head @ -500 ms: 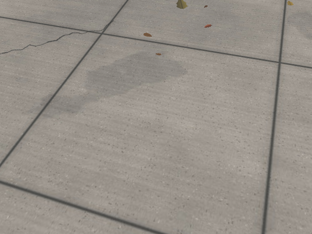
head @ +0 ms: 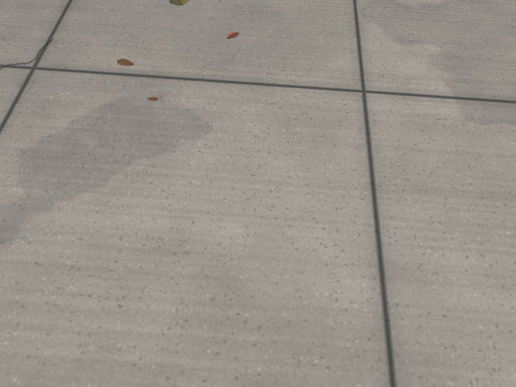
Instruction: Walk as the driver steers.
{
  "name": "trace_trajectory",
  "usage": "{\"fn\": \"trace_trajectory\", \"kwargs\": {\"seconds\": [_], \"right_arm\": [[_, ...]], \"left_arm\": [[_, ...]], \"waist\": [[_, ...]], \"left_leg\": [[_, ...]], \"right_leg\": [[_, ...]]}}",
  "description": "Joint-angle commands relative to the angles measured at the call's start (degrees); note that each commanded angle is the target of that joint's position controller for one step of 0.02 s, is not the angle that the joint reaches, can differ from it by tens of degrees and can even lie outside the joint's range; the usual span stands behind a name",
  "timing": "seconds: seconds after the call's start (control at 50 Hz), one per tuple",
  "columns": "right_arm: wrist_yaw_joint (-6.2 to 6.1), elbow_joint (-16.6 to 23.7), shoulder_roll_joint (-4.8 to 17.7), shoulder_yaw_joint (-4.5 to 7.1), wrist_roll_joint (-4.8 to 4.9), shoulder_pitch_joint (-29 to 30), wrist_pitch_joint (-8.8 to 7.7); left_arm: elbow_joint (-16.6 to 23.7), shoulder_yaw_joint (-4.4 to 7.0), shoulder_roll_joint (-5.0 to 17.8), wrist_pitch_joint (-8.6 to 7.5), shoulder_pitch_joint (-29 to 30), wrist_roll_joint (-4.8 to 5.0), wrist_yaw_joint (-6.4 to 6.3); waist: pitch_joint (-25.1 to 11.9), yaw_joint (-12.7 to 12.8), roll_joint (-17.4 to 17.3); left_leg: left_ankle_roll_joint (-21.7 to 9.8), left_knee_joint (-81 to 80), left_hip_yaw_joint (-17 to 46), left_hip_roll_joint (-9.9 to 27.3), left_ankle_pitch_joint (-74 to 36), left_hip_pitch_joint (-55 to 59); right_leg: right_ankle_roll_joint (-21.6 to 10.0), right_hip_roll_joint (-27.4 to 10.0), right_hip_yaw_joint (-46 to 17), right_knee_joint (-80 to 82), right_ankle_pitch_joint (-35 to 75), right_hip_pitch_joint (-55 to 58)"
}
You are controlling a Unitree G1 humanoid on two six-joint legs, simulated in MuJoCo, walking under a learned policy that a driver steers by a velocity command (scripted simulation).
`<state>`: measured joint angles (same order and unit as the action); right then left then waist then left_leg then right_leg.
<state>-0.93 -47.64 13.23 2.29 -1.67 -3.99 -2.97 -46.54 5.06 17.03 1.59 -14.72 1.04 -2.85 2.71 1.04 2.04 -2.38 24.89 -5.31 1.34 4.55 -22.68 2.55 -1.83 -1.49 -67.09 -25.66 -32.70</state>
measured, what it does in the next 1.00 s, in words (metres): walks ahead, turning right: right foot, then left foot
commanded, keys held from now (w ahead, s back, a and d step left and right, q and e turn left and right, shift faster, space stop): e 0.04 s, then w+e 0.44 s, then w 0.52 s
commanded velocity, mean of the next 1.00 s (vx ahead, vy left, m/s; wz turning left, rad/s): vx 0.39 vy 0.00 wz -0.40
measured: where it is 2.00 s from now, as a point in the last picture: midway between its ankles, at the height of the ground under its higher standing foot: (375, 233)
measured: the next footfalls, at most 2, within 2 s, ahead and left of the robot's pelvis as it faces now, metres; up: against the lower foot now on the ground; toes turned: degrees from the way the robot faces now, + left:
right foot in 0.28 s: +0.05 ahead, -0.14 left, +0.00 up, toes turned -13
left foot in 0.74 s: +0.43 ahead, -0.02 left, +0.00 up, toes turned -21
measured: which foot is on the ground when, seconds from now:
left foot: down 0.00-0.26, up 0.28-0.72, down 0.74-1.00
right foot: up 0.00-0.26, down 0.28-0.76, up 0.78-1.00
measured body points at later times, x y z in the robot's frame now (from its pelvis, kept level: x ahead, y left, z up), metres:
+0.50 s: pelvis +0.10 -0.06 +0.02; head +0.10 -0.11 +0.47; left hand +0.17 +0.20 -0.09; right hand +0.21 -0.37 -0.09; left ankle +0.27 +0.08 -0.67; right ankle +0.01 -0.13 -0.73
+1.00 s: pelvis +0.38 -0.10 +0.01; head +0.40 -0.10 +0.46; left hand +0.61 +0.10 -0.10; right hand +0.30 -0.36 -0.12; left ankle +0.39 -0.01 -0.73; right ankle +0.37 -0.27 -0.66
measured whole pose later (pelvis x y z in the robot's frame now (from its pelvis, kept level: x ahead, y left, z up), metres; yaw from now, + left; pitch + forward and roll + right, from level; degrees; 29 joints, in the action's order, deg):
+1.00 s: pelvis +0.38 -0.10 +0.01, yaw -22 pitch +2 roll +2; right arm 1.6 -53.8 14.3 3.2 0.1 -17.5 -5.7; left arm -43.1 4.0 15.9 -4.2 -11.9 0.5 -1.0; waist 0.9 -2.6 2.6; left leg -3.6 16.2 -2.8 -4.0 10.0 -8.1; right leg -1.1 -6.8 -2.6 -58.5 -12.9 -36.6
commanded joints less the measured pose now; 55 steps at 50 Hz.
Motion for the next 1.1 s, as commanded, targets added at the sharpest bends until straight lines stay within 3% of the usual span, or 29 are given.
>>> {"fn": "trace_trajectory", "kwargs": {"seconds": [0.02, 0.08, 0.16, 0.22, 0.24, 0.26, 0.28, 0.3, 0.32, 0.34, 0.38, 0.4, 0.46, 0.54, 0.64, 0.7, 0.72, 0.74, 0.76, 0.78, 0.8, 0.82, 0.84, 0.86, 0.88, 0.94, 1.0, 1.06, 1.1], "right_arm": [[-0.98, 2.43, 8.77, 2.26, 0.07, 1.23, -0.52], [-1.49, 2.22, 10.75, 3.05, 1.2, 1.21, -0.09], [-0.82, 2.06, 13.35, 4.16, 2.87, 1.17, 0.24], [-0.3, 1.8, 13.53, 4.39, 4.04, 1.38, 0.9], [-0.25, 1.69, 12.09, 4.1, 4.03, 1.4, 1.25], [0.03, 1.73, 9.19, 3.45, 3.52, 1.79, 1.59], [1.1, 3.0, 4.31, 2.16, 2.34, 3.99, 1.42], [1.51, 6.29, 5.24, 2.49, 2.62, 6.62, -0.07], [1.9, 7.0, 9.56, 3.29, 3.68, 9.87, -1.63], [2.09, 6.22, 11.26, 3.85, 3.74, 8.37, -2.61], [1.67, 3.69, 10.68, 4.0, 1.52, 6.43, -3.26], [1.87, 3.27, 9.77, 3.92, 1.32, 6.75, -3.33], [2.26, 3.44, 7.4, 3.36, 1.77, 8.64, -3.34], [3.06, 4.84, 5.49, 2.27, 2.45, 13.35, -3.38], [4.21, 6.79, 6.32, 1.67, 2.8, 16.11, -4.21], [4.28, 5.95, 8.76, 2.47, 2.7, 10.87, -4.64], [3.87, 4.36, 10.27, 3.32, 2.42, 5.1, -4.63], [3.45, 2.09, 12.63, 4.31, 2.04, -4.41, -4.57], [3.04, 0.74, 16.65, 5.12, 1.12, -15.16, -4.38], [3.76, -1.9, 17.61, 5.43, 1.37, -19.88, -3.96], [3.77, -1.82, 12.15, 3.99, 2.77, -17.18, -3.99], [3.37, -1.05, 9.75, 3.27, 2.8, -12.44, -3.74], [3.19, -0.29, 8.87, 2.77, 2.17, -8.74, -3.53], [3.16, -0.07, 7.84, 2.46, 1.5, -6.79, -3.52], [3.06, -0.19, 7.15, 2.12, 0.92, -6.18, -3.62], [2.64, -1.44, 7.95, 2.2, 1.74, -7.59, -4.01], [1.87, -2.23, 9.93, 2.52, 2.14, -9.71, -3.67], [1.53, -2.77, 10.64, 2.38, 2.65, -12.21, -3.1], [1.49, -3.64, 11.37, 2.36, 3.01, -15.21, -2.74]], "left_arm": [[3.3, 0.91, 1.81, 0.77, -6.13, -0.23, -0.22], [5.14, 0.72, 1.78, 0.52, -2.95, -0.31, 0.81], [5.8, 1.1, 3.05, 0.04, -1.04, -0.24, 2.54], [4.38, 1.47, 2.89, -0.14, -3.89, -0.07, 3.32], [2.36, 1.78, 2.96, -0.19, -7.45, -0.11, 3.26], [-0.07, 2.43, 3.98, -0.34, -12.57, 0.18, 2.93], [-0.51, 3.39, 8.2, -0.76, -16.89, 0.14, 2.18], [2.32, 3.73, 14.01, -2.54, -14.84, -0.52, 2.66], [3.84, 3.08, 11.28, -4.32, -10.69, -1.51, 2.73], [4.53, 2.28, 9.31, -5.46, -7.26, -1.2, 2.43], [4.88, 1.37, 6.57, -5.57, -5.62, -0.05, 2.02], [4.82, 1.0, 5.63, -5.63, -6.67, -0.29, 1.72], [4.24, 1.08, 5.72, -5.89, -10.11, -0.46, 1.1], [2.77, 1.18, 5.52, -5.86, -13.41, -0.36, 0.75], [0.82, 1.39, 5.92, -5.38, -15.13, 0.14, 0.87], [0.77, 1.72, 7.17, -4.7, -13.08, -0.01, 0.86], [0.97, 1.58, 7.07, -4.48, -12.09, -0.1, 0.88], [1.53, 1.1, 6.2, -4.43, -11.04, -0.5, 1.01], [2.6, -0.19, 2.82, -4.75, -13.07, -1.84, 1.15], [2.03, -1.57, -2.83, -5.88, -20.35, 0.22, 1.57], [1.63, -0.4, 3.59, -6.65, -15.19, 1.76, 1.52], [3.44, 0.12, 6.05, -7.06, -8.02, 1.92, 1.64], [3.96, 0.0, 5.63, -7.29, -4.65, 0.88, 1.54], [4.31, 0.29, 5.09, -7.29, -3.48, -0.02, 1.52], [4.28, 0.33, 4.1, -6.98, -4.29, -0.17, 1.69], [4.73, -0.25, 1.41, -6.18, -3.66, -0.27, 1.76], [6.94, -0.78, 0.98, -6.31, 2.56, -0.97, 1.88], [8.41, -1.61, -0.35, -6.87, 9.04, -0.64, 2.74], [9.57, -1.89, -0.39, -7.09, 13.18, -0.19, 3.45]], "waist": [[-7.69, 0.97, -9.38], [-9.5, 0.26, -8.94], [-8.39, 0.32, -9.93], [-7.03, 2.44, -8.47], [-6.73, 3.53, -6.84], [-5.51, 4.9, -1.82], [-3.06, 5.47, 12.09], [-0.06, 3.76, 14.63], [2.22, 3.52, 8.6], [2.76, 1.08, 7.74], [0.35, -0.17, 4.8], [-0.76, -0.15, 4.25], [-1.81, 0.65, 3.72], [0.3, 3.09, 6.09], [3.11, 4.4, 6.16], [1.02, 1.44, 8.09], [-2.66, -1.51, 7.82], [-9.47, -5.66, 6.57], [-19.89, -7.97, -3.16], [-26.99, -4.94, -22.16], [-19.03, -6.51, -15.44], [-10.69, -6.28, -10.14], [-6.87, -4.43, -4.5], [-4.75, -2.82, -4.04], [-4.61, -1.29, -5.58], [-2.65, -0.29, -6.74], [-0.95, -1.5, -5.1], [-0.09, -3.7, -4.98], [0.58, -5.49, -4.95]], "left_leg": [[-12.17, -12.77, 9.55, 15.82, -3.83, 5.62], [-11.8, -14.59, 8.13, 17.36, 5.01, 7.52], [-9.07, -16.69, 6.18, 17.83, 18.1, 7.1], [-6.33, -13.82, 4.14, 17.62, 25.33, 6.39], [-4.69, -10.11, 2.17, 15.56, 28.13, 4.17], [-2.09, 0.23, -1.65, 11.76, 29.83, -0.36], [2.04, 23.59, -6.84, 5.58, 30.12, -15.66], [2.31, 31.99, 2.29, -1.34, 29.26, -31.17], [0.72, 34.58, 7.95, 1.3, 22.43, -33.66], [0.05, 32.61, 8.85, 2.63, 14.92, -33.38], [1.47, 27.82, 8.62, 3.49, 6.83, -27.78], [2.05, 26.41, 8.1, 2.7, 3.0, -25.08], [3.09, 18.83, 7.46, 0.52, -4.73, -21.0], [3.67, 9.34, 6.58, -0.52, -9.48, -16.43], [1.92, 4.05, 5.85, -0.12, -5.96, -15.26], [-0.53, 2.66, 3.64, -1.88, -0.88, -6.9], [-2.06, 1.4, 1.98, -3.63, -0.84, 1.08], [-4.59, 3.09, 4.02, -1.26, -2.67, 15.43], [-9.89, 6.11, 19.6, 11.33, -1.83, 36.17], [-16.95, -4.96, 47.33, 21.66, 14.81, 49.12], [-14.28, -9.27, 47.35, 19.71, 21.93, 44.07], [-11.94, -9.49, 37.59, 17.89, 18.44, 35.35], [-10.96, -10.5, 31.0, 15.75, 11.2, 26.55], [-10.83, -11.77, 26.91, 13.81, 6.11, 20.64], [-10.67, -13.17, 24.02, 12.24, 3.62, 17.4], [-11.94, -16.64, 18.64, 11.43, -2.43, 13.65], [-11.66, -17.95, 14.24, 10.68, -8.51, 14.05], [-9.37, -17.91, 9.29, 7.95, -9.76, 13.65], [-9.08, -17.52, 9.03, 8.6, -8.04, 15.34]], "right_leg": [[0.15, -2.72, -0.04, 3.13, 4.35, 1.57], [-0.81, -3.9, 0.91, 11.05, 7.61, 3.78], [-3.82, -2.31, 4.63, 21.48, 6.91, 10.38], [-6.93, -0.76, 7.8, 33.29, 7.96, 17.64], [-8.29, 1.18, 9.23, 37.03, 7.69, 22.42], [-10.67, 0.84, 5.58, 42.19, 3.63, 27.6], [-16.05, -12.2, -15.3, 49.27, -3.48, 34.19], [-23.52, -19.44, -38.53, 57.7, -16.29, 34.19], [-22.4, -19.38, -37.23, 61.33, -16.44, 32.53], [-19.54, -17.76, -31.97, 60.39, -9.56, 32.34], [-15.8, -13.43, -22.56, 58.91, 2.59, 31.61], [-15.01, -11.84, -19.69, 58.74, 7.28, 31.25], [-13.92, -9.46, -14.88, 57.81, 15.94, 31.19], [-13.13, -8.58, -12.0, 57.76, 18.27, 29.53], [-13.06, -11.19, -13.29, 54.81, 22.43, 33.42], [-11.77, -11.94, -13.12, 49.77, 37.49, 35.01], [-10.7, -9.73, -11.08, 43.24, 48.93, 34.9], [-8.92, -6.93, -8.67, 32.13, 51.96, 29.68], [-6.61, -1.82, -6.78, 12.63, 33.4, 14.47], [-3.7, 6.87, -8.01, -4.27, -6.71, -3.26], [-4.6, 3.7, -11.1, -10.0, -6.02, -9.52], [-5.36, 0.81, -8.52, -9.45, -0.72, -11.66], [-5.55, -2.24, -6.25, -6.87, 4.17, -8.8], [-5.49, -4.03, -5.37, -3.64, 6.93, -6.37], [-5.54, -5.42, -5.24, -1.81, 8.49, -3.47], [-4.35, -6.68, -3.36, 3.87, 10.23, -3.87], [-2.72, -6.98, -1.78, 13.97, 18.5, -7.1], [-2.82, -4.81, 0.75, 26.68, 28.39, -3.34], [-2.83, -3.39, 1.92, 31.39, 31.1, -1.85]]}}
Velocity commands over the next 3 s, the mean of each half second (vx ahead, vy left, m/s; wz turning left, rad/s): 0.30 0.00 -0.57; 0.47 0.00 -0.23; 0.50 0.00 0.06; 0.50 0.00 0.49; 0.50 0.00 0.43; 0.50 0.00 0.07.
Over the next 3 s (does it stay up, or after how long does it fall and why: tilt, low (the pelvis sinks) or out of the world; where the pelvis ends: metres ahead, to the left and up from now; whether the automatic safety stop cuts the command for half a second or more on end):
stays up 1.45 -0.22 0.01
